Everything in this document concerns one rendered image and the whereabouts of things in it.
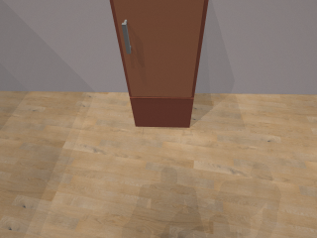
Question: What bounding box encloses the cupboard door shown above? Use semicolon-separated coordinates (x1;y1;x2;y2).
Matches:
113;0;204;97

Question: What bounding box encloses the handle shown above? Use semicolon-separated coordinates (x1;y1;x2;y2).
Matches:
122;20;131;55

